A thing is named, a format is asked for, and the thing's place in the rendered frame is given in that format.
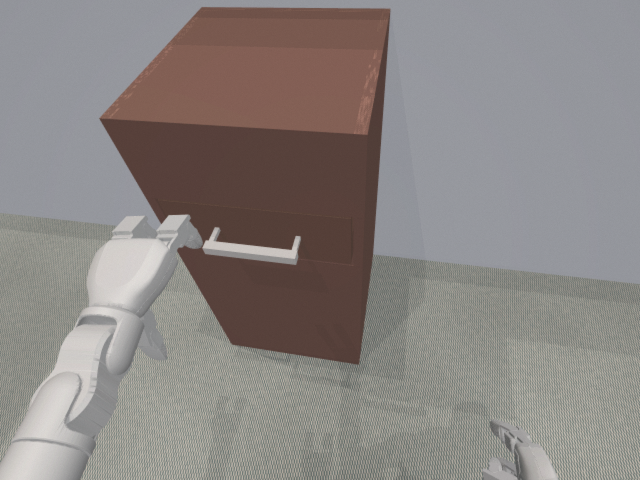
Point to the robot left forearm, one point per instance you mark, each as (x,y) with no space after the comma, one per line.
(71,406)

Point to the drawer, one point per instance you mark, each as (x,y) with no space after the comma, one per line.
(323,237)

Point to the handle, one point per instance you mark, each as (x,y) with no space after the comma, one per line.
(212,247)

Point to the robot left hand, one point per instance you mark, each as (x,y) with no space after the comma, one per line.
(131,270)

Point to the cabinet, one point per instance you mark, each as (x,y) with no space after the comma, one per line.
(271,108)

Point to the robot right hand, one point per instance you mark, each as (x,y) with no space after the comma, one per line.
(531,461)

